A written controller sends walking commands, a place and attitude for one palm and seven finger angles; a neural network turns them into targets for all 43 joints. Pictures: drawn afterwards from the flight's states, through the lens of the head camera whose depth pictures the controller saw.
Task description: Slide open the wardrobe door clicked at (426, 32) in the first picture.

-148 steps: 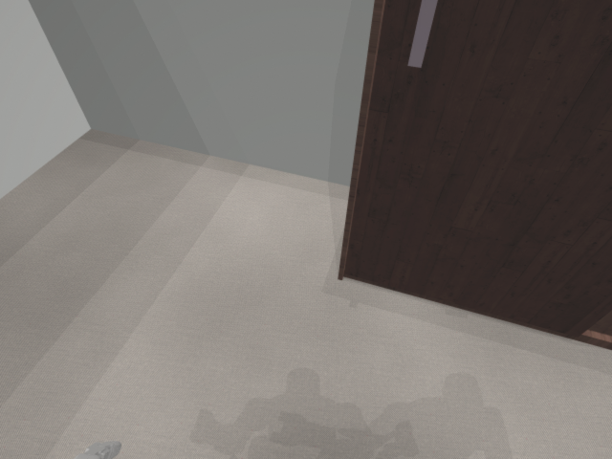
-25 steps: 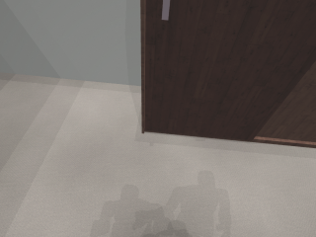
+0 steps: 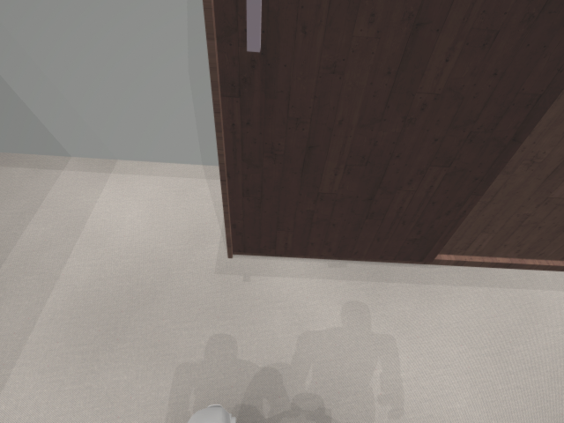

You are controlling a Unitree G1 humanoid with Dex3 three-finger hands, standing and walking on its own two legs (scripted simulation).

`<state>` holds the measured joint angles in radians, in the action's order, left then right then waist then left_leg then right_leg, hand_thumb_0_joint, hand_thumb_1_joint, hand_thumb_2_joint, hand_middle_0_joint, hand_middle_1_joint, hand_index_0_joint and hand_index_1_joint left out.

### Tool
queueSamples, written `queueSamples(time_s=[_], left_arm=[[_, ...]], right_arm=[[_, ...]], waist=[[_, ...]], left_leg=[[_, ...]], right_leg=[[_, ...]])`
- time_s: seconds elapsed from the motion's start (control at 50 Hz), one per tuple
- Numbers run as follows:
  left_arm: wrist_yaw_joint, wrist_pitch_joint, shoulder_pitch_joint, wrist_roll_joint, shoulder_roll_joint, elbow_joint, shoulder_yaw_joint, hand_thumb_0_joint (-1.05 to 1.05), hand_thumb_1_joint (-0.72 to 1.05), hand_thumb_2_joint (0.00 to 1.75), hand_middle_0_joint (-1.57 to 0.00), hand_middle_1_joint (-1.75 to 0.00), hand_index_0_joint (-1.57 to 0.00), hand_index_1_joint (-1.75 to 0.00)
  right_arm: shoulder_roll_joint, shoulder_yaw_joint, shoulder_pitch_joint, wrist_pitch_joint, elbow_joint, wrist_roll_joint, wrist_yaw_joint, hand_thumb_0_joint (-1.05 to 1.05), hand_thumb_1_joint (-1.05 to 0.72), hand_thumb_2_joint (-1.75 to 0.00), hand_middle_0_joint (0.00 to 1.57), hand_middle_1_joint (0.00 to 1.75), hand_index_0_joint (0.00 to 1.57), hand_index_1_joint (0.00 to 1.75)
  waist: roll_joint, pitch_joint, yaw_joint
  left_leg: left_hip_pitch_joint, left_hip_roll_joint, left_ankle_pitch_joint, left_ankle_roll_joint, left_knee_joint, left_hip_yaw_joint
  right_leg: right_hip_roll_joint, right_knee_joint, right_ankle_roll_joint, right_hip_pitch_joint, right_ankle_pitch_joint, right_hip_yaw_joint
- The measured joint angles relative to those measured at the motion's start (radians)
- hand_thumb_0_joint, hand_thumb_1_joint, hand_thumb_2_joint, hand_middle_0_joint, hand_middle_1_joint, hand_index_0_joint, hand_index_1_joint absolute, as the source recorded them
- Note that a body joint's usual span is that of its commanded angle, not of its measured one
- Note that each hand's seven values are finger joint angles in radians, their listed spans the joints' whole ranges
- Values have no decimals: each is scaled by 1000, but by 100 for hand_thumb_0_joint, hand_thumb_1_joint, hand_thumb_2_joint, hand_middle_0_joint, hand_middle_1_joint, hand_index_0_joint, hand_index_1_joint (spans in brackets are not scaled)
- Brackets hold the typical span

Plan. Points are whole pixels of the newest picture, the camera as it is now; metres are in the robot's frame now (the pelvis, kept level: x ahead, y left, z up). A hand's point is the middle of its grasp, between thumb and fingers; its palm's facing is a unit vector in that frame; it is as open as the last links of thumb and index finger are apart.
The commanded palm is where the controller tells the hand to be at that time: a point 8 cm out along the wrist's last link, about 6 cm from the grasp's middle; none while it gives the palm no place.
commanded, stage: take the last steps up to it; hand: left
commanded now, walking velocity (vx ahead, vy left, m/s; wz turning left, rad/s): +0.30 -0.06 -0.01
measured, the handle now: (254, 4) +0.80 +0.12 +0.22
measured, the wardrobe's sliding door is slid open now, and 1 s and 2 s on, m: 0.00 0.00 0.00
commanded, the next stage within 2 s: come to a stop and stand still in 0.60 s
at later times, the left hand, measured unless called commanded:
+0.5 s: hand (210, 336) +0.29 +0.14 -0.16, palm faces -0.04 -0.98 -0.21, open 7.4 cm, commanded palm none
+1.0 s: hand (230, 333) +0.30 +0.11 -0.19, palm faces +0.08 -0.98 -0.16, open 7.3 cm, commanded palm none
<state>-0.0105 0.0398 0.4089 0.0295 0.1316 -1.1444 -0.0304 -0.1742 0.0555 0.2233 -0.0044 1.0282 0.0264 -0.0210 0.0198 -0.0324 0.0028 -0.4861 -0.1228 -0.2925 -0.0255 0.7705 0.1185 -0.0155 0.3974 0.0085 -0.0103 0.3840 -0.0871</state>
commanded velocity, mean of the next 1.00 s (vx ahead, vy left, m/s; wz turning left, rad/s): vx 0.07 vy -0.03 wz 0.01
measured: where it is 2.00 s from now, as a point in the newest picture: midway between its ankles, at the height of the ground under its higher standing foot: (307, 403)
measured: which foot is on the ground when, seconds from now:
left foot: up 0.00-0.02, down 0.04-0.50, up 0.52-0.84, down 0.86-1.00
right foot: down 0.00-0.06, up 0.08-0.48, down 0.50-0.90, up 0.92-1.00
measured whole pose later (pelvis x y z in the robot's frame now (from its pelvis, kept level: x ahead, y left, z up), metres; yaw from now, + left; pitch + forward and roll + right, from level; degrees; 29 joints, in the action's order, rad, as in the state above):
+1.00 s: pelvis +0.31 -0.06 +0.00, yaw -1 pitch -1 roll -1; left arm -0.05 -0.04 0.27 0.01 0.15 -1.08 -0.04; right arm -0.13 0.03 0.07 0.01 0.99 0.02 0.03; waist 0.04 -0.11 0.04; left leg -0.33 -0.06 -0.20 0.04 0.55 0.14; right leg 0.02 0.97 -0.03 -0.33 0.57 -0.06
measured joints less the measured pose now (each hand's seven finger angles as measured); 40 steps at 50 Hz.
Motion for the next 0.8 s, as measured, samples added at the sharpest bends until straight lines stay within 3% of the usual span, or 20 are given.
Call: queueSamples(time_s=[0.04,0.06,0.1,0.14,0.2,0.32,0.4,0.46,0.5,0.56,0.6,0.64,0.72,0.8], left_arm=[[1,-1,23,-4,1,-18,-3,1,90,89,-20,-30,-21,-30],[2,-5,30,-8,3,-26,-6,1,90,89,-20,-30,-21,-30],[5,-23,26,-12,8,-35,-10,1,90,89,-20,-30,-21,-30],[10,-37,8,-8,18,-35,-16,1,90,89,-20,-30,-20,-30],[18,-41,-43,1,36,-6,-30,1,91,89,-20,-30,-20,-30],[25,-38,-153,2,55,82,-45,1,91,90,-19,-30,-20,-30],[31,-39,-216,-1,52,112,-46,1,91,90,-19,-30,-20,-30],[34,-31,-248,0,49,123,-45,1,91,90,-19,-30,-20,-30],[35,-11,-255,1,51,131,-42,1,91,90,-19,-30,-20,-30],[22,22,-263,-3,27,127,-34,1,91,90,-19,-30,-20,-30],[11,26,-244,-6,11,120,-27,0,91,89,-19,-30,-20,-30],[-11,33,-219,-14,9,116,-39,-1,93,89,-20,-30,-21,-30],[-17,32,-163,-6,21,82,-26,-1,95,89,-20,-30,-21,-30],[-19,15,-122,-7,8,45,-6,0,93,89,-20,-30,-20,-30]], right_arm=[[11,-7,-16,-21,-11,1,3,1,-91,-90,20,30,20,30],[17,-8,-25,-35,-14,4,8,1,-91,-90,20,30,20,30],[33,-16,-37,-54,-16,7,19,0,-91,-90,20,30,20,30],[48,-17,-28,-59,-11,2,33,0,-91,-90,20,30,20,30],[42,-4,3,-70,4,-1,55,-1,-95,-90,20,30,20,30],[40,-14,95,-57,58,0,45,-1,-94,-90,20,30,20,30],[50,-9,140,-43,82,6,35,0,-92,-90,20,30,20,30],[53,-4,166,-33,95,10,30,0,-92,-90,20,30,20,30],[55,-3,191,-28,103,8,26,0,-91,-90,20,30,20,30],[39,-5,176,0,118,-2,21,0,-91,-90,20,30,20,30],[28,-2,151,7,116,-1,20,1,-91,-90,20,30,20,30],[20,0,120,6,100,1,22,1,-91,-90,20,30,20,30],[8,3,48,-2,51,3,23,1,-91,-90,20,30,20,29],[-7,-8,-26,-10,26,-4,33,1,-92,-90,20,30,19,29]], waist=[[12,-10,7],[23,-17,8],[36,-26,11],[37,-20,7],[34,-10,0],[18,9,-4],[2,1,-28],[-14,-7,-49],[-21,-6,-54],[-56,-21,-44],[-61,-19,-35],[-62,-10,-27],[-53,6,-21],[-46,-5,4]], left_leg=[[57,17,39,11,-112,17],[71,25,75,39,-122,28],[84,27,31,67,-76,52],[129,30,0,68,-103,68],[211,45,25,59,-210,78],[330,59,50,41,-363,72],[383,54,23,15,-389,66],[407,35,-29,-15,-355,61],[400,15,-97,-34,-273,52],[262,2,-208,7,100,-31],[162,13,-162,21,295,-54],[84,11,-99,19,357,-53],[6,9,-44,2,243,-26],[33,24,12,-10,1,-15]], right_leg=[[9,54,-13,7,54,5],[21,133,-12,-15,90,11],[29,425,2,-126,133,41],[33,674,11,-246,83,48],[70,785,0,-383,-19,31],[135,605,-33,-510,-141,13],[150,398,-41,-496,-158,0],[134,260,-37,-441,-161,-22],[115,160,-23,-374,-179,-38],[89,231,18,-364,-144,-68],[77,199,27,-318,-124,-83],[62,135,26,-268,-134,-97],[43,39,33,-190,-141,-113],[30,20,21,-134,-114,-113]])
